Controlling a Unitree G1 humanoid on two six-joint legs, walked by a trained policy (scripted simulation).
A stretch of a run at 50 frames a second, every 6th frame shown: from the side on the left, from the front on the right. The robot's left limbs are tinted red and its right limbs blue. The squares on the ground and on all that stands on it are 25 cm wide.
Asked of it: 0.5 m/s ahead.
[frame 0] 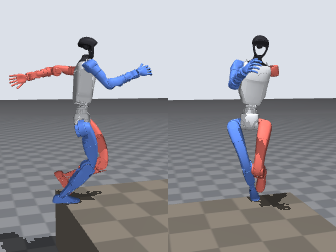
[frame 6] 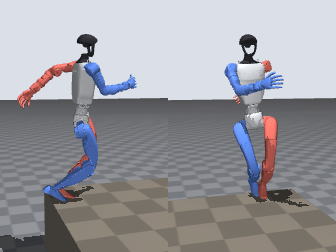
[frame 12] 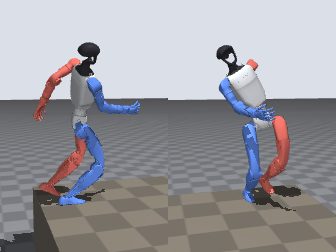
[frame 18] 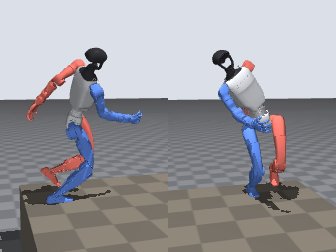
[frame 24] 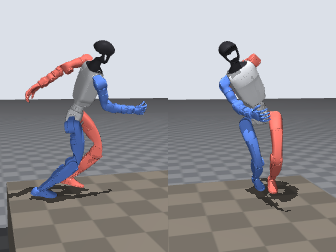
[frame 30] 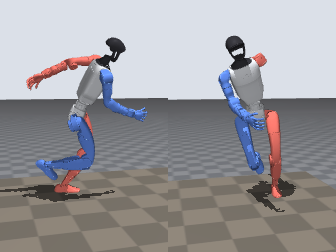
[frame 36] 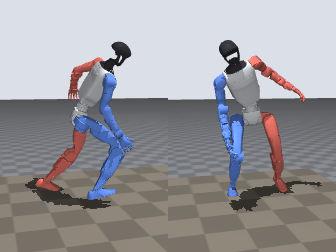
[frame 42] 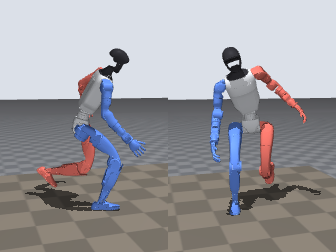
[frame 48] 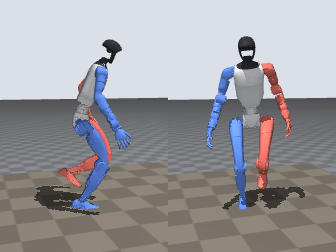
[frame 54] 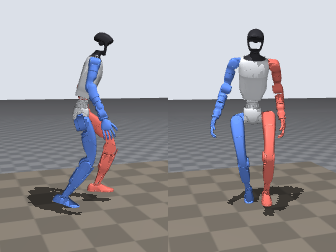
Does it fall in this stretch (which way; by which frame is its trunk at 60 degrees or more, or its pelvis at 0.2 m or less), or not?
no
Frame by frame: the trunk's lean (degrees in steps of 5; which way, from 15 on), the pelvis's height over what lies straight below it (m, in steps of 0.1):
0: 10, 0.7
6: 5, 0.7
12: 35 to its right, 0.7
18: 40 to its right, 0.7
24: 35 forward and to its right, 0.7
30: 35 forward and to its right, 0.7
36: 40 forward and to its right, 0.7
42: 35 forward, 0.7
48: 25 forward, 0.7
54: 20 forward, 0.8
